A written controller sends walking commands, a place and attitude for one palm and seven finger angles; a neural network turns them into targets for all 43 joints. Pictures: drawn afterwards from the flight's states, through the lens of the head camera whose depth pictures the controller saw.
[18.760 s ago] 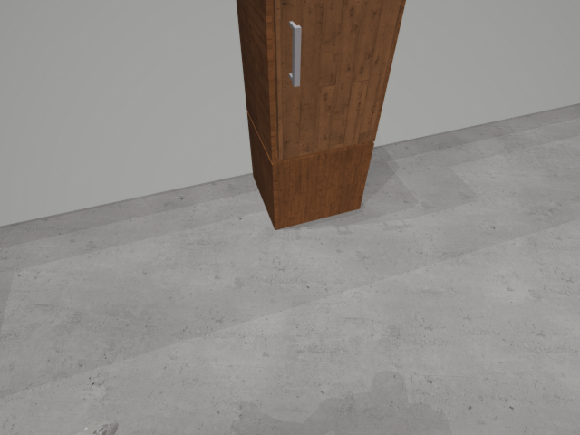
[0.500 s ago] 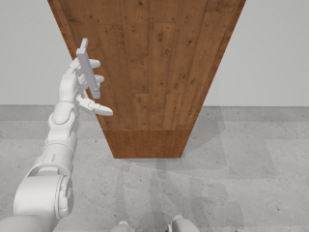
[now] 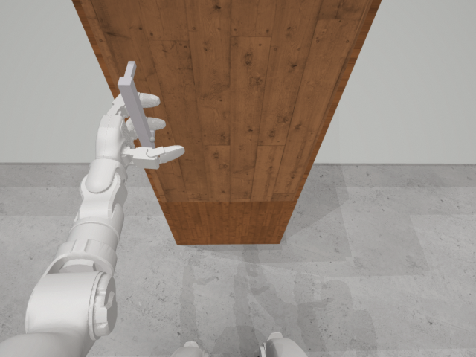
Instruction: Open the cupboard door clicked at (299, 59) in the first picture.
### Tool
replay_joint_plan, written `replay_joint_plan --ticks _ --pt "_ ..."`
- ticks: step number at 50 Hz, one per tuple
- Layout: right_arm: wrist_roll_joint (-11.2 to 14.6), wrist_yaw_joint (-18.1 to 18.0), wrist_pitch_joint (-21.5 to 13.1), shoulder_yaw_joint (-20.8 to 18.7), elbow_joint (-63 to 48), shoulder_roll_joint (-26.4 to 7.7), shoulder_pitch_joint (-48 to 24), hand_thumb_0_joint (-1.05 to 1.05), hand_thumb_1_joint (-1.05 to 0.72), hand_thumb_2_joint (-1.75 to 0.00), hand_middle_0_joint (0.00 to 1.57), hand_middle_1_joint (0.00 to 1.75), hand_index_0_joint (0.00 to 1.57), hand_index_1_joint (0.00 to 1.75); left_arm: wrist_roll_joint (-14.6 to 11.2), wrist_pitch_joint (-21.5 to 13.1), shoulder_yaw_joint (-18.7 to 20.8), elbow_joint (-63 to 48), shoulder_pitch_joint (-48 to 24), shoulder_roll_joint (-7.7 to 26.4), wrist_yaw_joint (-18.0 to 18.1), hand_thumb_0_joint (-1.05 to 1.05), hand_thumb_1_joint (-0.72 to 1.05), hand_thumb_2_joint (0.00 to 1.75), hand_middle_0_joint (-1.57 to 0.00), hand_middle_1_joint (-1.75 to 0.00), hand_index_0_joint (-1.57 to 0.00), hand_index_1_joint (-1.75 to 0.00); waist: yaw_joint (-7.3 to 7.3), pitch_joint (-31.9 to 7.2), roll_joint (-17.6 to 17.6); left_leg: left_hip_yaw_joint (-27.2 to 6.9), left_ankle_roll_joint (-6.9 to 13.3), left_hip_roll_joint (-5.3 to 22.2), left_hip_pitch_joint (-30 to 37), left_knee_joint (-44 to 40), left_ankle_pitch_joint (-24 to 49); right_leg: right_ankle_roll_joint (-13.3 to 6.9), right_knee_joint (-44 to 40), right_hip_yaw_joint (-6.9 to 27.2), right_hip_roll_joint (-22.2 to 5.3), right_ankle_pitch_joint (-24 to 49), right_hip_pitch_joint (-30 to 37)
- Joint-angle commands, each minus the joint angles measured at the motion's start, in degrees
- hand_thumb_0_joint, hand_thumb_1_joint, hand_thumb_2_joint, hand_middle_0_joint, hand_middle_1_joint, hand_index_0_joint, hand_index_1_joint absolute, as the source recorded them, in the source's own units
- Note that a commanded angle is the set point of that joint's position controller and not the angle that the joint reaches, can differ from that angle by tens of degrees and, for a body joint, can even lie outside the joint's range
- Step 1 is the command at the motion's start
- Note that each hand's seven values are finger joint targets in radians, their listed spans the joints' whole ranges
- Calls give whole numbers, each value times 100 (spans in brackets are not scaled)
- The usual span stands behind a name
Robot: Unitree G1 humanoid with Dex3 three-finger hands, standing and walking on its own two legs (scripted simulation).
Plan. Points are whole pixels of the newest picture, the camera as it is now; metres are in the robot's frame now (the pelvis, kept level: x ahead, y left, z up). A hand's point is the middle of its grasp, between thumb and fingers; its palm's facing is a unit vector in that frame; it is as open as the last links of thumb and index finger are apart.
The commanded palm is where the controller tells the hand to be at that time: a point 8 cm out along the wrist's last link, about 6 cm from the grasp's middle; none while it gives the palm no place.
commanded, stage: close the thumb around the handle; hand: left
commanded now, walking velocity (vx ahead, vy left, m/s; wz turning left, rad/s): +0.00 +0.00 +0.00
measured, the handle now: (141, 111) +0.51 +0.16 +0.10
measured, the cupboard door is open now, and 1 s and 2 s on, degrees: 1 24 40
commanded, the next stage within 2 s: pull the door open along its arc in 0.38 s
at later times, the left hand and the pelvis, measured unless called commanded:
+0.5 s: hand (150, 143) +0.45 +0.14 +0.09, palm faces -0.04 -1.00 -0.01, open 5.7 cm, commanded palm +0.42 +0.20 +0.09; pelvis +0.00 +0.00 +0.00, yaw +0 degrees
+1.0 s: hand (171, 210) +0.32 +0.09 +0.09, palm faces +0.03 -1.00 +0.07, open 6.1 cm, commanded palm +0.27 +0.17 +0.09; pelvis +0.01 -0.01 +0.01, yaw -1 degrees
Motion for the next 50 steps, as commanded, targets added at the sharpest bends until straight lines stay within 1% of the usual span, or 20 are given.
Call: replay_joint_plan --ticks 1,2,4,6,9,10,14,17,20,23,25,30,34,37,41,43,44,45,46,50 --pt "-9 -21 -141 -358 -543 -813 493 0 -90 -90 20 30 20 30 -78 -419 82 -1407 -2224 918 -4 0 45 71 -37 -130 -37 -130 -17 -2387 39 79 79 -49 1180 -573 2145 -79 -482 -139 -2 2177 1492" --pt "-7 -26 -150 -366 -537 -813 506 0 -90 -90 20 30 20 30 -78 -443 72 -1498 -2330 919 6 0 51 73 -37 -131 -37 -131 -65 -2371 70 66 92 -45 1238 -542 2244 -85 -468 -147 8 2223 1435" --pt "-18 -18 -143 -380 -521 -836 518 0 -90 -90 20 30 20 30 -89 -438 240 -1554 -2109 1079 23 0 62 78 -38 -132 -38 -132 35 -2464 -24 57 78 -33 1252 -554 2319 -85 -453 -142 6 2304 1545" --pt "-3 -13 -134 -364 -533 -808 460 0 -90 -90 20 30 20 30 -95 -399 71 -1493 -2114 900 -7 0 73 83 -39 -133 -39 -133 -31 -2201 -63 84 81 -40 1126 -599 2119 -73 -516 -147 3 2213 1515" --pt "1 -32 -140 -379 -523 -822 455 0 -90 -90 20 30 20 30 -94 -419 159 -1580 -2117 1019 9 0 90 90 -40 -135 -40 -135 -5 -2259 -44 79 90 -46 1180 -599 2083 -79 -528 -120 -2 2174 1540" --pt "6 -24 -152 -361 -557 -805 416 0 -90 -90 20 30 20 30 -110 -406 42 -1607 -2051 870 -4 0 90 90 -40 -135 -40 -135 1 -2248 52 99 89 -62 1178 -619 2040 -80 -548 -119 -4 2145 1543" --pt "10 -44 -159 -354 -509 -802 396 0 -90 -90 20 30 20 30 -109 -398 0 -1532 -2216 854 -1 0 90 90 -40 -135 -40 -135 -63 -2119 0 72 93 -55 1157 -617 1922 -72 -570 -124 -9 2024 1426" --pt "2 -62 -164 -351 -522 -828 407 0 -90 -90 20 30 20 30 -91 -423 163 -1507 -2228 1087 -4 0 90 90 -40 -135 -40 -135 -25 -2186 -6 75 103 -73 1061 -613 1835 -84 -559 -100 -14 1976 1538" --pt "7 -59 -169 -345 -488 -806 374 0 -90 -90 20 30 20 30 -60 -435 -29 -1372 -2433 868 -13 0 90 90 -40 -135 -40 -135 -88 -2049 19 37 85 -62 1110 -634 1714 -80 -564 -135 -22 1788 1305" --pt "-7 -51 -187 -358 -485 -818 383 0 -90 -90 20 30 20 30 -74 -475 72 -1463 -2446 957 16 0 90 90 -40 -135 -40 -135 -58 -2318 25 42 92 -70 1191 -576 1879 -80 -523 -108 -24 1942 1414" --pt "-4 -61 -156 -347 -494 -833 402 0 -90 -90 20 30 20 30 -49 -445 230 -1301 -2199 1145 5 0 90 90 -40 -135 -40 -135 12 -2214 -78 68 96 -74 1036 -605 1854 -80 -530 -99 -24 1976 1527" --pt "23 -23 -147 -357 -701 -805 309 0 -90 -90 20 30 20 30 -162 -441 202 -1939 -1414 1037 -102 0 90 90 -40 -135 -40 -135 206 -2511 74 108 81 -59 1257 -650 2284 -102 -481 -120 -8 2348 1813" --pt "55 15 -168 -363 -916 -765 176 0 -90 -90 20 30 20 30 -315 -354 172 -2545 -311 843 -133 0 90 90 -40 -135 -40 -135 352 -2304 -186 194 103 -61 1114 -778 2294 -85 -568 -133 -1 2516 2144" --pt "84 40 -210 -372 -1104 -729 19 0 -90 -90 20 30 20 30 -390 -315 174 -3427 689 806 -101 0 90 90 -40 -135 -40 -135 516 -2331 -31 249 106 -64 1218 -857 2525 -101 -581 -129 -15 2701 2402" --pt "115 73 -297 -365 -1282 -621 -279 0 -90 -90 20 30 20 30 -467 -185 -306 -4480 1896 191 -21 0 90 90 -40 -135 -40 -135 508 -1846 -190 284 97 -37 1295 -1026 2271 -59 -711 -187 -25 2505 2326" --pt "98 90 -370 -356 -1417 -568 -437 0 -90 -90 20 30 20 30 -454 -150 -466 -5199 2670 29 80 0 90 90 -40 -135 -40 -135 610 -1879 -100 283 101 -43 1407 -1054 2369 -61 -686 -192 -52 2531 2430" --pt "73 95 -426 -314 -1411 -406 -623 0 -90 -90 20 30 20 30 -716 -21 72 -5440 2919 -125 680 0 90 90 -40 -135 -40 -135 986 -1724 -284 278 37 -48 1241 -1132 2298 -68 -732 -289 -51 2337 2473" --pt "26 131 -480 -287 -1438 -384 -701 0 -90 -90 20 30 20 30 -583 78 -343 -5718 3195 -545 1072 0 90 90 -40 -135 -40 -135 856 -1577 -223 287 17 -60 1305 -1138 2192 -58 -744 -313 -52 2211 2389" --pt "-4 170 -516 -279 -1432 -379 -717 0 -90 -90 20 30 20 30 -430 156 -524 -5906 3531 -729 1369 0 90 90 -40 -135 -40 -135 808 -1385 -298 252 -1 -50 1296 -1146 2095 -60 -749 -360 -59 2070 2286" --pt "-175 183 -494 -251 -1490 -320 -906 0 -90 -90 20 30 20 30 72 302 -771 -6566 4416 -962 2352 0 90 90 -40 -135 -40 -135 779 -1164 -471 249 26 -94 1164 -1071 1741 -60 -794 -263 -134 1834 2294"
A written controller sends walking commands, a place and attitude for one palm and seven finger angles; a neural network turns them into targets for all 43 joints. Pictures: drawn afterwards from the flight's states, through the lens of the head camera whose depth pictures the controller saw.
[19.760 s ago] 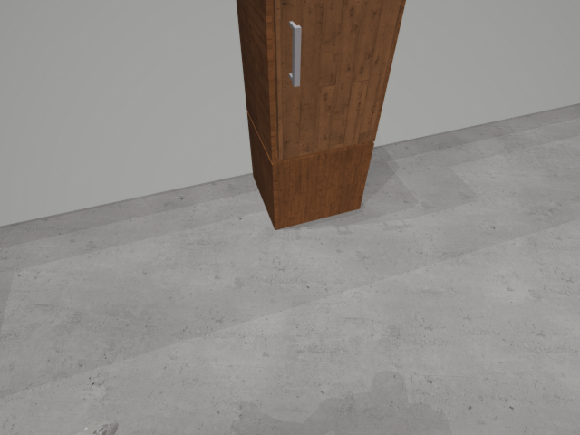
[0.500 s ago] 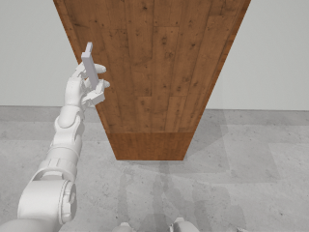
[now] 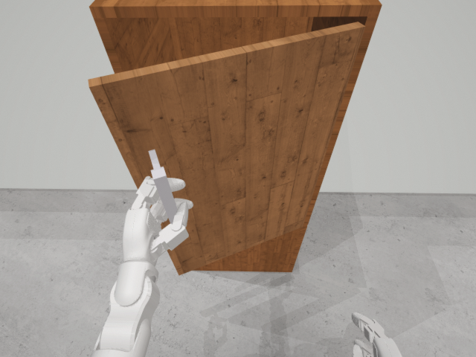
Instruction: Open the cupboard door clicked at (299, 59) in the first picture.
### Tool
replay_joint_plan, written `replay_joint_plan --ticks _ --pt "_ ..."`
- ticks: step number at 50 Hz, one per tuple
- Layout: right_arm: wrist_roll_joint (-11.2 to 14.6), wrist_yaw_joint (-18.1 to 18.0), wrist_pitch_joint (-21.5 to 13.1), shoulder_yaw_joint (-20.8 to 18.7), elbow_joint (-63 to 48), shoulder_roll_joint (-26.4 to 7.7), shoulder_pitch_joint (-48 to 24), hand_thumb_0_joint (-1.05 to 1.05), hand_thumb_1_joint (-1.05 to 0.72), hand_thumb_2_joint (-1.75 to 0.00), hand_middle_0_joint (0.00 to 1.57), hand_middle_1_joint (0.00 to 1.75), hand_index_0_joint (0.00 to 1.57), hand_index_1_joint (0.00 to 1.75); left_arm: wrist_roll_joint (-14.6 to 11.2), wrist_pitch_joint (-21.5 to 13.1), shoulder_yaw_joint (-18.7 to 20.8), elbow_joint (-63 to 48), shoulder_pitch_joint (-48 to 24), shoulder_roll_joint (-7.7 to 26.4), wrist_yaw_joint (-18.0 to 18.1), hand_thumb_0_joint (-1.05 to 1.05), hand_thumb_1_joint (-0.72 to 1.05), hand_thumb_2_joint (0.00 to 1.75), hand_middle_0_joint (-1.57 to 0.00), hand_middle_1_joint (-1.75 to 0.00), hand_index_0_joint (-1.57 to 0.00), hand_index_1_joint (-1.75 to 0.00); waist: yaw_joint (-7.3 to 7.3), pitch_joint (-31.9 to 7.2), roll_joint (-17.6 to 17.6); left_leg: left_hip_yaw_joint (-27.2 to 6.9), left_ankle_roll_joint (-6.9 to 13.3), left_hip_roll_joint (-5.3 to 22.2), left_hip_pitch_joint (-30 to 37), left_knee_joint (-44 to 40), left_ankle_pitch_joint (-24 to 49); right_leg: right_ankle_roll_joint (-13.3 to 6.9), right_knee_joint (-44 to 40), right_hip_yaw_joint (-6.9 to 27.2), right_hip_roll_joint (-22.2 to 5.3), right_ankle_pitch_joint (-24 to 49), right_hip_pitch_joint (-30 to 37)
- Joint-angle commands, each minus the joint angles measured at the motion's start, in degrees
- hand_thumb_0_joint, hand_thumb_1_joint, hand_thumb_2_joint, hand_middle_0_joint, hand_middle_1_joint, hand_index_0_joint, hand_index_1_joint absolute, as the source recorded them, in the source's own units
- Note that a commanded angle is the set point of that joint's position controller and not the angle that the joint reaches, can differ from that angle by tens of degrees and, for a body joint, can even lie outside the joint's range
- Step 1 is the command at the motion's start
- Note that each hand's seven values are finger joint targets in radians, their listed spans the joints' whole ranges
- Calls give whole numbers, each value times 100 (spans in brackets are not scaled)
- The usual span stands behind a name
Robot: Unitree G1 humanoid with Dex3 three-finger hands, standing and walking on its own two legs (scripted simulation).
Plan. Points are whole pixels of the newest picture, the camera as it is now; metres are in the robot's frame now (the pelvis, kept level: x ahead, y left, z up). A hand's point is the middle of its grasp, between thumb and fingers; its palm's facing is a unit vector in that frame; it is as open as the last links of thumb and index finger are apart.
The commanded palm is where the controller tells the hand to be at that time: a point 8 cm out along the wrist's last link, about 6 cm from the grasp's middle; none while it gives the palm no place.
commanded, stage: pull the door open along its arc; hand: left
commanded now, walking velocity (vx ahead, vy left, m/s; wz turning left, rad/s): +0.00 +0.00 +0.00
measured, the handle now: (167, 195) +0.36 +0.13 +0.08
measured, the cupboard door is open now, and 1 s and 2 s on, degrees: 24 40 41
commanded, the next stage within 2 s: open thumb and fingers to let go in 0.52 s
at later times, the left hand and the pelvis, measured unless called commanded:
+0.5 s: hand (223, 275) +0.23 +0.03 +0.08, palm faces +0.27 -0.96 +0.00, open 6.3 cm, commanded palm +0.15 +0.07 +0.08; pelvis +0.02 -0.05 +0.00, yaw +3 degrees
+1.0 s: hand (217, 272) +0.23 +0.04 +0.08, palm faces +0.38 -0.92 +0.00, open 9.8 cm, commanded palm +0.19 +0.08 +0.08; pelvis +0.00 -0.06 +0.00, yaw +6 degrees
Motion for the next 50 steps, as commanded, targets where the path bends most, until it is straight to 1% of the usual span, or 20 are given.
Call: replay_joint_plan --ticks 1,2,5,8,11,12,13,15,17,22,23,26,29,31,32,34,37,38,43,50 --pt "-164 18 -253 -195 -996 -447 -506 0 -90 -90 20 30 20 30 281 -216 570 -1967 253 355 1310 0 90 90 -40 -135 -40 -135 406 -1059 -518 112 63 -111 94 -525 1652 -29 -487 -382 -153 1839 1396" --pt "-199 3 -209 -193 -994 -429 -503 0 -90 -90 20 30 20 30 465 -144 523 -1997 512 370 1521 0 90 90 -40 -135 -40 -135 395 -1009 -541 101 75 -122 90 -500 1580 -29 -537 -334 -158 1785 1424" --pt "-247 -5 -59 -152 -1121 -268 -647 0 -90 -90 20 30 20 30 679 131 274 -2555 1431 62 2004 0 90 90 -40 -135 -40 -135 511 -1076 -482 145 52 -167 130 -484 1631 -64 -585 -250 -178 1993 1688" --pt "-263 0 139 -112 -1161 -199 -773 0 -90 -90 20 30 20 30 933 465 -57 -2786 2143 -171 2341 0 90 90 -40 -135 -40 -135 477 -850 -617 126 39 -166 125 -466 1619 -85 -689 -175 -168 2108 1744" --pt "-324 3 239 -92 -1167 -122 -849 0 -90 -90 20 30 20 30 1282 676 -419 -2991 2305 -411 2583 0 90 90 -40 -135 -40 -135 390 -759 -558 106 30 -176 157 -359 1719 -95 -677 -129 -170 2357 1708" --pt "-316 16 247 -104 -1198 -106 -905 0 -90 -90 20 30 20 30 1285 705 -595 -3079 2510 -602 2561 0 90 90 -40 -135 -40 -135 404 -795 -494 102 33 -172 218 -332 1762 -106 -710 -137 -168 2428 1751" --pt "-303 24 229 -96 -1198 -87 -944 0 -90 -90 20 30 20 30 1202 714 -730 -3124 2667 -732 2517 0 90 90 -40 -135 -40 -135 340 -756 -560 92 30 -160 248 -308 1755 -71 -719 -144 -189 2617 1747" --pt "-286 28 179 -95 -1241 -88 -989 0 -90 -90 20 30 20 30 1076 656 -952 -3395 2931 -880 2408 0 90 90 -40 -135 -40 -135 308 -803 -660 76 21 -160 295 -264 1771 -1 -715 -136 -232 2987 1845" --pt "-278 48 119 -79 -1250 -90 -999 0 -90 -90 20 30 20 30 1066 618 -1099 -3483 3264 -922 2324 0 90 90 -40 -135 -40 -135 297 -667 -628 29 21 -170 285 -235 1725 24 -770 -70 -272 3150 1861" --pt "-274 125 -68 -73 -1341 -88 -1017 0 -90 -90 20 30 20 30 1055 548 -1489 -3963 3981 -1094 2183 0 90 90 -40 -135 -40 -135 280 -697 -651 -28 16 -212 215 -116 1639 109 -740 19 -374 3649 1957" --pt "-271 133 -109 -64 -1334 -93 -1037 0 -90 -90 20 30 20 30 1045 538 -1580 -4016 3882 -1143 2182 0 90 90 -40 -135 -40 -135 202 -642 -695 -37 23 -215 187 -86 1552 132 -751 40 -404 3611 1871" --pt "-294 143 -259 -66 -1326 -116 -1065 0 -90 -90 20 30 20 30 1111 469 -1776 -3994 3656 -1302 2228 0 90 90 -40 -135 -40 -135 150 -520 -704 -105 35 -268 127 31 1252 160 -893 178 -467 2969 1584" --pt "-343 81 -375 -130 -1218 -185 -1044 0 -90 -90 20 30 20 30 1110 300 -1454 -3643 2874 -1051 2327 0 90 90 -40 -135 -40 -135 122 -499 -762 -174 37 -273 -4 101 1013 179 -963 352 -512 2373 1312" --pt "-376 19 -459 -142 -1076 -197 -1008 0 -90 -90 20 30 20 30 1134 130 -1228 -3321 1964 -836 2403 0 90 90 -40 -135 -40 -135 12 -457 -948 -220 49 -273 -185 179 836 249 -1042 557 -603 2054 1156" --pt "-381 -2 -487 -183 -1055 -193 -1015 0 -90 -90 20 30 20 30 1123 55 -1169 -3350 2016 -785 2395 0 83 87 -40 -134 -40 -134 100 -584 -909 -225 46 -286 -154 189 859 235 -1106 676 -617 2011 1283" --pt "-360 -29 -506 -177 -1029 -178 -1008 0 -90 -90 20 30 20 30 1034 -22 -1144 -3105 2106 -786 2318 0 69 81 -38 -133 -38 -133 145 -714 -1068 -223 43 -289 -265 151 805 280 -1153 784 -696 2093 1484" --pt "-329 -53 -474 -202 -991 -218 -994 0 -90 -90 20 30 20 30 1018 -64 -1238 -3072 1728 -773 2178 0 48 72 -37 -130 -37 -130 100 -764 -1018 -228 75 -274 -212 89 828 280 -1236 873 -743 2015 1584" --pt "-328 -63 -469 -194 -987 -220 -995 0 -90 -90 20 30 20 30 1011 -57 -1261 -3038 1647 -772 2154 0 41 69 -36 -130 -36 -130 97 -738 -913 -219 83 -266 -199 51 804 282 -1231 824 -757 1930 1553" --pt "-328 -102 -452 -198 -961 -248 -963 0 -90 -90 20 30 20 30 1054 -61 -1312 -2860 1428 -766 2026 0 6 54 -34 -126 -34 -126 56 -800 -1028 -244 117 -215 -103 -20 895 281 -1165 698 -744 1997 1537" --pt "-331 -138 -455 -157 -967 -226 -1046 0 -90 -90 20 30 20 30 1023 -20 -1318 -2715 904 -820 2083 0 -43 33 -30 -121 -30 -121 72 -735 -942 -213 131 -226 -44 -66 733 237 -1278 592 -706 1177 1340"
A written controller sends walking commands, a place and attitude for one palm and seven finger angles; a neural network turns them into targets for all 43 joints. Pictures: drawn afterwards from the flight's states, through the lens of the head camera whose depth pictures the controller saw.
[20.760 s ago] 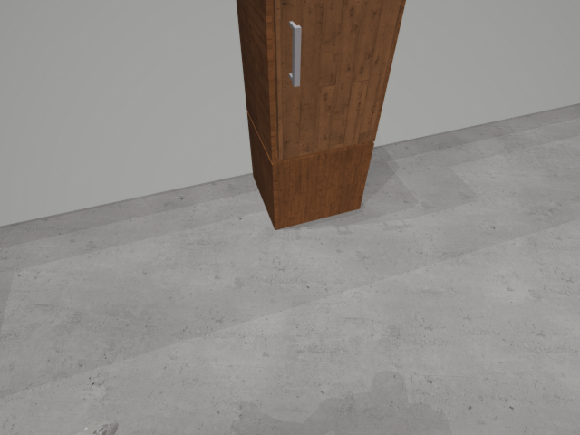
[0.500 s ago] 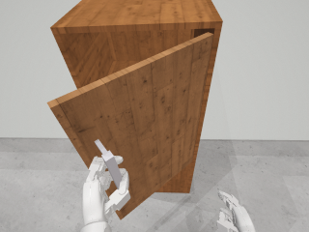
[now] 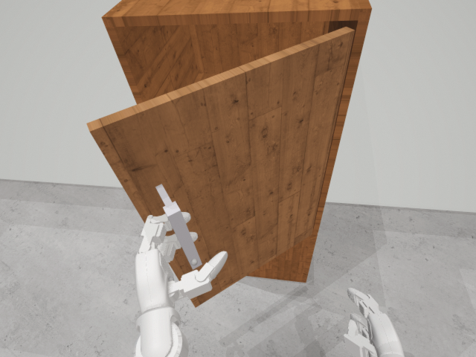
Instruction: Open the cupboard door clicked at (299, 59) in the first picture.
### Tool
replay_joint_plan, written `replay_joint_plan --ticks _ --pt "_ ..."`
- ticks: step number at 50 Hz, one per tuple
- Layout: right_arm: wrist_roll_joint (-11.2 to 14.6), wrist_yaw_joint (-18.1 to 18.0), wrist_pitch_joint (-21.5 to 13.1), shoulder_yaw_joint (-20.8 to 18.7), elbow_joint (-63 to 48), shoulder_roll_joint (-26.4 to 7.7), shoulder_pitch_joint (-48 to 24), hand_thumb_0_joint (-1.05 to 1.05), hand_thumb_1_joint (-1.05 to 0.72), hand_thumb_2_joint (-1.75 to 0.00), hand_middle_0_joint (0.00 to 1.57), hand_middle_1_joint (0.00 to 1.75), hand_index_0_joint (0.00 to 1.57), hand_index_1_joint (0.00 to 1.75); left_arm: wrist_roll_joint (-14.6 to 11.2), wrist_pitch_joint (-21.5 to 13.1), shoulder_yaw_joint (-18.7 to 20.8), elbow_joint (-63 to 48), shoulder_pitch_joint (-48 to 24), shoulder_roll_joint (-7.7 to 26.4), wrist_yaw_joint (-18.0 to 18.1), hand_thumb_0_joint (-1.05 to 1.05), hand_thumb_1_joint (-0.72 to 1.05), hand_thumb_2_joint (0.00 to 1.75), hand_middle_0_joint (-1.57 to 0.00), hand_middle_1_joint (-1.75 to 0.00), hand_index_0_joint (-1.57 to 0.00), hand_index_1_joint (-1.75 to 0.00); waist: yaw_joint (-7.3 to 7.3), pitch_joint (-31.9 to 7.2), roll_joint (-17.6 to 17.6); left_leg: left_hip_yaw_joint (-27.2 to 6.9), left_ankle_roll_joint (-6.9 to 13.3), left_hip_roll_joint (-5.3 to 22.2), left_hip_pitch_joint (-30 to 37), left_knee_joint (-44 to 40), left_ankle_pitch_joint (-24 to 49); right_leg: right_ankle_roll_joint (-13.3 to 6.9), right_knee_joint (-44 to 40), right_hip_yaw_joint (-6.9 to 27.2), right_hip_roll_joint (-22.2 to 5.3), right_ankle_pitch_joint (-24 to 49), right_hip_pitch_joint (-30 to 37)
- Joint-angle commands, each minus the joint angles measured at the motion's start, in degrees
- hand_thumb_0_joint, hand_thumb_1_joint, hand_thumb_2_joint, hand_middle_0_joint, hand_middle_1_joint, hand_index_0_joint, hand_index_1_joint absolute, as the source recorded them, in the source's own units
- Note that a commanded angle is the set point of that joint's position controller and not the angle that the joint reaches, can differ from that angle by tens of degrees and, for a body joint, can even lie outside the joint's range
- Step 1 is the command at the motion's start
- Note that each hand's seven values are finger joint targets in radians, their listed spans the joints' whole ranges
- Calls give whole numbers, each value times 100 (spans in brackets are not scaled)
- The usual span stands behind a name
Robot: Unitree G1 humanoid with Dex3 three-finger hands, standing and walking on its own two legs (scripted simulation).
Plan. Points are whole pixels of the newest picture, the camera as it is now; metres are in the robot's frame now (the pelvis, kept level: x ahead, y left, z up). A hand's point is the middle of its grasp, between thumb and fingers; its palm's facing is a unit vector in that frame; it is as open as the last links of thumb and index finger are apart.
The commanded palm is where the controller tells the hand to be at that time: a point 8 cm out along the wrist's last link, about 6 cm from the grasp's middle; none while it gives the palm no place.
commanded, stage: open thumb and fingers to let go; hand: left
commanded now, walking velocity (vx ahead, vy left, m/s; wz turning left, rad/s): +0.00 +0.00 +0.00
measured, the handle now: (179, 229) +0.30 +0.11 +0.09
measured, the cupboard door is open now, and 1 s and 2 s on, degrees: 40 41 41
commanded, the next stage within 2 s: slide the hand sideways off the handle in 0.44 s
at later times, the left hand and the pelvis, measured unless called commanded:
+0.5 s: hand (182, 259) +0.25 +0.10 +0.08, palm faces +0.17 -0.98 -0.01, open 15.5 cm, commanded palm +0.20 +0.12 +0.08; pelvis -0.01 +0.05 +0.00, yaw -2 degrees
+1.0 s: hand (170, 291) +0.20 +0.10 +0.09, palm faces -0.17 -0.99 +0.03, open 16.3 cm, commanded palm +0.17 +0.16 +0.08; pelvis +0.00 +0.07 -0.01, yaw -3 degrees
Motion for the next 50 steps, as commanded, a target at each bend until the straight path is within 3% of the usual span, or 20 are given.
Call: replay_joint_plan --ticks 1,5,12,14,21,27,28,29,30,31,32,33,36,37,41,42,48,50 --pt "-3 -23 -299 -133 -954 -289 -541 0 -90 -90 20 30 20 30 93 -358 -12 -1204 -927 -199 99 0 -50 30 -30 -120 -30 -120 -117 -827 -1084 390 208 -233 -180 -79 681 709 -1506 1195 -672 1407 1109" --pt "13 11 -297 -142 -991 -279 -516 0 -90 -90 20 30 20 30 138 -317 -134 -1216 -791 -342 184 0 -50 30 -28 -110 -28 -110 -71 -944 -971 435 214 -233 -55 -143 819 653 -1369 977 -574 1567 1109" --pt "25 47 -341 -132 -1035 -314 -593 0 -90 -90 20 30 20 30 266 -202 -513 -1082 -1041 -648 346 0 -50 30 -22 -75 -22 -75 -134 -505 -924 456 248 -224 78 -192 602 516 -1467 664 -412 539 617" --pt "39 50 -361 -136 -1024 -299 -644 0 -90 -90 20 30 20 30 263 -186 -495 -1124 -1184 -650 430 0 -50 30 -21 -65 -21 -65 -111 -620 -801 476 238 -222 169 -215 559 479 -1404 573 -358 377 547" --pt "81 178 -358 -116 -1044 -279 -683 0 -90 -90 20 30 20 30 301 101 -839 -1117 -1044 -1134 637 0 -50 30 -15 -30 -15 -30 -32 -701 -592 422 186 -153 206 -379 798 364 -974 142 -174 735 559" --pt "89 260 -240 -98 -1043 -275 -816 0 -90 -90 20 30 20 30 278 401 -885 -1270 -1045 -1278 716 0 -50 30 -15 -30 -15 -30 47 -700 -413 354 140 -91 225 -424 971 306 -794 6 -113 853 547" --pt "151 308 -241 -130 -877 -557 -307 0 -90 -90 20 30 20 30 935 73 -2026 -1418 -1222 -424 -475 0 -50 30 -15 -30 -15 -30 -654 -195 -766 388 300 -87 371 -301 1057 376 -815 352 -186 1315 127" --pt "192 270 -271 -179 -1083 -485 -267 0 -90 -90 20 30 20 30 646 -206 -1546 -1701 -1272 -63 -1135 0 -50 30 -15 -30 -15 -30 -419 -573 -784 390 326 -106 283 -276 1016 362 -750 303 -208 1424 395" --pt "203 225 -300 -164 -1169 -514 -303 0 -90 -90 20 30 20 30 498 -378 -1483 -1806 -1242 180 -1698 0 -50 30 -15 -30 -15 -30 -370 -780 -637 424 340 -134 369 -247 1025 353 -698 356 -206 1514 537" --pt "238 189 -321 -130 -1311 -454 -286 0 -90 -90 20 30 20 30 263 -447 -1251 -1802 -927 304 -2049 0 -50 30 -15 -30 -15 -30 -259 -808 -609 425 322 -138 297 -276 969 349 -657 324 -201 1443 600" --pt "278 175 -336 -113 -1435 -457 -299 0 -90 -90 20 30 20 30 111 -470 -1205 -1995 -841 282 -2210 0 -50 30 -15 -30 -15 -30 -211 -815 -335 425 316 -135 314 -297 932 338 -607 307 -205 1328 562" --pt "299 163 -386 -65 -1536 -396 -304 0 -90 -90 20 30 20 30 -30 -490 -1249 -2053 -916 94 -2275 0 -50 30 -15 -30 -15 -30 -257 -700 -441 379 312 -144 216 -303 749 363 -582 246 -198 1065 429" --pt "301 124 -462 -70 -1620 -415 -261 0 -90 -90 20 30 20 30 -151 -452 -911 -1967 -690 106 -2048 0 -50 30 -15 -30 -15 -30 -204 -494 -677 314 274 -141 -9 -280 407 387 -555 180 -161 561 172" --pt "292 131 -460 -71 -1643 -425 -270 0 -90 -90 20 30 20 30 -119 -430 -778 -1996 -537 209 -1927 0 -50 30 -15 -30 -15 -30 -115 -532 -583 302 256 -147 -36 -311 427 367 -514 161 -157 533 222" --pt "259 161 -397 -97 -1744 -418 -168 0 -90 -90 20 30 20 30 77 -363 -654 -2187 -233 313 -1652 0 -50 30 -15 -30 -15 -30 -88 -835 -684 378 255 -159 -86 -152 742 369 -350 195 -160 931 306" --pt "269 166 -385 -111 -1756 -426 -150 0 -90 -90 20 30 20 30 112 -353 -567 -2136 57 408 -1632 0 -50 30 -15 -30 -15 -30 -25 -897 -855 380 259 -148 -115 -140 896 363 -330 200 -149 1083 420" --pt "296 158 -357 -103 -1894 -451 -57 0 -90 -90 20 30 20 30 42 -404 -607 -2615 520 507 -1867 0 -50 30 -15 -30 -15 -30 -109 -684 -558 436 256 -142 -238 -20 916 391 -270 250 -154 1201 283" --pt "304 145 -353 -111 -1923 -464 9 0 -90 -90 20 30 20 30 -27 -390 -446 -2611 889 625 -1934 0 -50 30 -15 -30 -15 -30 -88 -654 -626 443 243 -141 -294 8 856 393 -264 244 -133 1157 250"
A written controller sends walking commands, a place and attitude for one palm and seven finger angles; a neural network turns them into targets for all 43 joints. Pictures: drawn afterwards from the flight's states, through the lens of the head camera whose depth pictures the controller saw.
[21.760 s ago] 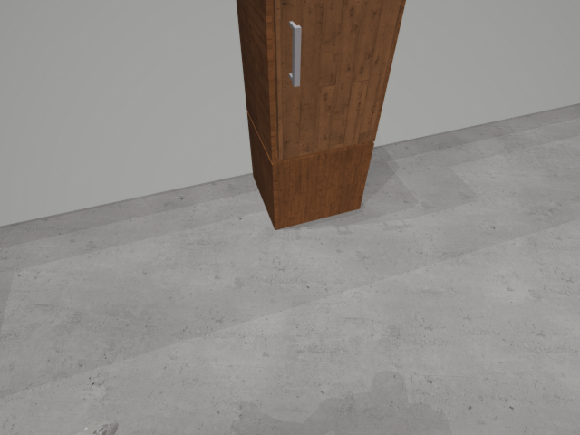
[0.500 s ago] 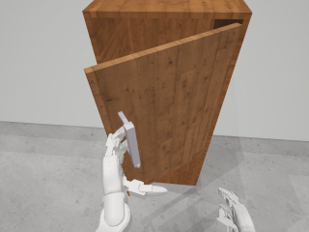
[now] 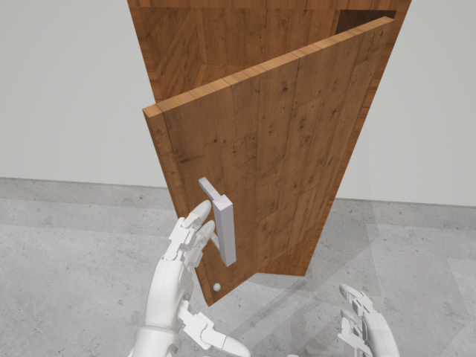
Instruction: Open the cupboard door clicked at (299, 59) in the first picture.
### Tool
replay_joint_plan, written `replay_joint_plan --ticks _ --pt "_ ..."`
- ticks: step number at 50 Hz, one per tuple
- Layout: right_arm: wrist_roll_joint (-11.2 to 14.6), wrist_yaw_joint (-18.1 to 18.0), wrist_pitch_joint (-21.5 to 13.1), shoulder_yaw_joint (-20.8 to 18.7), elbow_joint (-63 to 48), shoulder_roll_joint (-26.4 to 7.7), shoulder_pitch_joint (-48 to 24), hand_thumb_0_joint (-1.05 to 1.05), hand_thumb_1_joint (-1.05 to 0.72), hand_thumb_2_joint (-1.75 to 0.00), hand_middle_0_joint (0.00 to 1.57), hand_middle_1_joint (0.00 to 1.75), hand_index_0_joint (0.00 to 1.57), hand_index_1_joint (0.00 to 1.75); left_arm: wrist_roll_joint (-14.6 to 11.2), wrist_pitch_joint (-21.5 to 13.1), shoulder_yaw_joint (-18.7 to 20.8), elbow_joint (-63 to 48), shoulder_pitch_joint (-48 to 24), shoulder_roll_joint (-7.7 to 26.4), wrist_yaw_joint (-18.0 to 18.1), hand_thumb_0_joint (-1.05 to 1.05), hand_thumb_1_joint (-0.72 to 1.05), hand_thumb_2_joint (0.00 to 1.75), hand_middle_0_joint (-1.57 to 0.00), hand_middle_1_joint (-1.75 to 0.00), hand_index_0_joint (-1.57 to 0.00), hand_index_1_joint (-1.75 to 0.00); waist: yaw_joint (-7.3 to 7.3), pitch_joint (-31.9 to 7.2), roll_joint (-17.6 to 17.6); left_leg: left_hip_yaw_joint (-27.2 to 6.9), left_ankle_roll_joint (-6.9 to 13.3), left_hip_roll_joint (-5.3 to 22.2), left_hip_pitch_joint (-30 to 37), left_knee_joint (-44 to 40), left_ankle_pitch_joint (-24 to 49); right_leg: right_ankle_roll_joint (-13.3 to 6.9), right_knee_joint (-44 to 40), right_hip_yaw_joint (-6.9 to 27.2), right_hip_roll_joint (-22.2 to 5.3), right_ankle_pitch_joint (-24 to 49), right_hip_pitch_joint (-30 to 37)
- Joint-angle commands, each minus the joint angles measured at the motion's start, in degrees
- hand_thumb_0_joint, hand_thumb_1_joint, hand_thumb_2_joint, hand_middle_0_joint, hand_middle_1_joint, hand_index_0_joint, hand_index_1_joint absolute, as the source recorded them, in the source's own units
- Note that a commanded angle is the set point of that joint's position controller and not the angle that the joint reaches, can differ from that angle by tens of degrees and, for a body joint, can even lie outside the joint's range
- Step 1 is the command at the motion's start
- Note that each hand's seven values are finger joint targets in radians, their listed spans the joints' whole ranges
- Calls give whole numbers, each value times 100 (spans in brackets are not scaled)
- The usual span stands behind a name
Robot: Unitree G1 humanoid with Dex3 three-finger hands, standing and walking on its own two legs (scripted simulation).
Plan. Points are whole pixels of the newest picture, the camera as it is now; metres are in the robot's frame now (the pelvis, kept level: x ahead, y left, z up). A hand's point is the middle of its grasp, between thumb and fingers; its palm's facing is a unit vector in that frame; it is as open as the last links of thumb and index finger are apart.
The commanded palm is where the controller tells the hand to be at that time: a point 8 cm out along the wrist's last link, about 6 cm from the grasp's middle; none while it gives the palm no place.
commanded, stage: slide the hand sideways off the handle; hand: left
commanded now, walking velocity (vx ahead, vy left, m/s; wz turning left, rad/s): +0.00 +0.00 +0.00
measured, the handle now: (218, 225) +0.29 +0.05 +0.10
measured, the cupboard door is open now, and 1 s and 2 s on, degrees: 41 41 41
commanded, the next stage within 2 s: draw the hand back to the body in 0.74 s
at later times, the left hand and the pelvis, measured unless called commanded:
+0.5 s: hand (175, 319) +0.16 +0.09 +0.10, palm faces -0.05 -1.00 +0.00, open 16.3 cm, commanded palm +0.13 +0.14 +0.09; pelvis +0.00 -0.01 -0.01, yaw +1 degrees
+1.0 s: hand (148, 324) +0.16 +0.12 +0.10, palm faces -0.08 -1.00 -0.04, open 16.3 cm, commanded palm +0.12 +0.18 +0.11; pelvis +0.00 +0.00 -0.01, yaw +0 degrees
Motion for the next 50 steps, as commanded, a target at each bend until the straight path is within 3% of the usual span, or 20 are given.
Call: replay_joint_plan --ticks 1,7,13,15,17,20,22,23,26,28,31,34,39,42,45,46,50 --pt "26 -36 -328 -268 -1166 -532 -433 0 -90 -90 20 30 20 30 -93 -427 80 -1575 167 -29 -137 0 -50 30 -15 -30 -15 -30 -57 -620 -504 -19 78 34 113 -827 1183 -154 -773 -226 39 1206 540" --pt "29 -92 -400 -293 -1261 -586 -306 0 -90 -90 20 30 20 30 -172 -464 237 -1862 508 181 -303 0 -50 30 -15 -30 -15 -30 -60 -679 -502 -64 83 27 -24 -699 1184 -140 -659 -218 51 1179 463" --pt "37 -144 -456 -318 -1336 -586 -236 0 -90 -90 20 30 20 30 -381 -512 572 -2176 1055 430 -537 0 -50 30 -15 -30 -15 -30 -12 -834 -506 -14 84 -9 -152 -555 1308 -112 -571 -172 46 1415 549" --pt "61 -179 -439 -332 -1324 -581 -235 0 -90 -90 20 30 20 30 -474 -506 769 -2124 1280 524 -624 0 -50 30 -15 -30 -15 -30 -16 -700 -593 22 84 -22 -276 -497 1202 -90 -626 -134 54 1364 510" --pt "72 -213 -460 -354 -1313 -590 -265 0 -90 -90 20 30 20 30 -549 -539 917 -2220 1338 636 -720 0 -50 30 -15 -30 -15 -30 18 -730 -489 16 88 -25 -333 -455 1191 -99 -618 -98 56 1325 515" --pt "95 -242 -502 -366 -1353 -586 -241 0 -90 -90 20 30 20 30 -687 -616 862 -2420 1464 574 -885 0 -50 30 -15 -30 -15 -30 -49 -742 -435 11 92 -34 -324 -386 1182 -71 -578 -121 59 1347 397" --pt "115 -275 -498 -406 -1320 -588 -256 0 -90 -90 20 30 20 30 -758 -635 1129 -2405 1711 762 -961 0 -50 30 -15 -30 -15 -30 48 -770 -391 17 81 -38 -397 -348 1232 -91 -563 -82 62 1368 481" --pt "120 -279 -497 -396 -1343 -575 -258 0 -90 -90 20 30 20 30 -793 -641 1096 -2385 1779 712 -1013 0 -50 30 -15 -30 -15 -30 16 -736 -406 19 79 -41 -433 -344 1173 -76 -555 -102 53 1317 437" --pt "146 -327 -496 -419 -1335 -601 -263 0 -90 -90 20 30 20 30 -869 -653 1227 -2372 1698 827 -1136 0 -50 30 -15 -30 -15 -30 -37 -603 -426 24 77 -33 -545 -285 895 -56 -622 -68 54 917 229" --pt "158 -349 -509 -417 -1350 -598 -298 0 -90 -90 20 30 20 30 -924 -658 1297 -2405 1716 872 -1177 0 -50 30 -15 -30 -15 -30 8 -621 -343 12 81 -37 -564 -276 850 -73 -614 -52 55 797 217" --pt "181 -402 -474 -433 -1329 -580 -308 0 -90 -90 20 30 20 30 -1034 -611 1600 -2257 1760 1020 -1232 0 -50 30 -15 -30 -15 -30 25 -590 -563 28 75 -29 -685 -219 766 -56 -687 11 53 647 242" --pt "213 -447 -451 -439 -1311 -576 -365 0 -90 -90 20 30 20 30 -1147 -606 1858 -2225 1725 1134 -1291 0 -50 30 -15 -30 -15 -30 63 -628 -527 51 65 -21 -716 -183 722 -59 -715 62 52 500 250" --pt "234 -472 -533 -407 -1303 -612 -332 0 -90 -90 20 30 20 30 -1288 -655 1659 -2338 1643 1007 -1389 0 -50 30 -15 -30 -15 -30 6 -595 -380 -22 78 -11 -631 -238 679 -65 -701 -43 86 432 124" --pt "230 -460 -553 -406 -1295 -633 -344 0 -90 -90 20 30 20 30 -1181 -601 1549 -2329 1543 1008 -1374 0 -50 30 -15 -30 -15 -30 11 -563 -219 -60 79 -3 -593 -301 695 -82 -634 -107 97 443 77" --pt "249 -476 -516 -403 -1313 -616 -315 0 -90 -90 20 30 20 30 -1146 -496 1907 -2544 1484 1314 -1266 0 -50 30 -15 -30 -15 -30 82 -693 -168 -67 65 17 -460 -446 699 -91 -622 -179 105 437 177" --pt "258 -473 -509 -388 -1344 -593 -344 0 -90 -90 20 30 20 30 -1155 -450 1909 -2635 1556 1290 -1243 0 -50 30 -15 -30 -15 -30 112 -694 -52 -67 66 17 -395 -497 723 -98 -627 -209 115 475 196" --pt "297 -495 -485 -348 -1278 -589 -385 0 -90 -90 20 30 20 30 -1324 -219 2174 -2535 1610 1331 -1231 0 -50 30 -15 -30 -15 -30 116 -536 -257 -89 60 47 -350 -651 704 -79 -783 -265 145 475 340"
